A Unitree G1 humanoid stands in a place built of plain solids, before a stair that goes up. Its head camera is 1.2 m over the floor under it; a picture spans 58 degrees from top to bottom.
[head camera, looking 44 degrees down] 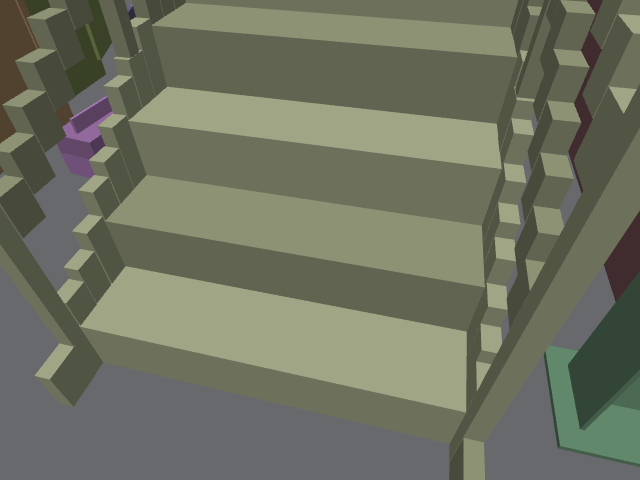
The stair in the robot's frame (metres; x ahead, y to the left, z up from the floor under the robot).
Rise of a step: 0.19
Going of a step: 0.23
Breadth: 1.14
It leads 13 degrees to the right of straight ahead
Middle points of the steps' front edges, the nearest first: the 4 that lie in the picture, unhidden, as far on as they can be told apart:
0.58 0.16 0.19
0.80 0.11 0.38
1.03 0.05 0.57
1.26 0.00 0.76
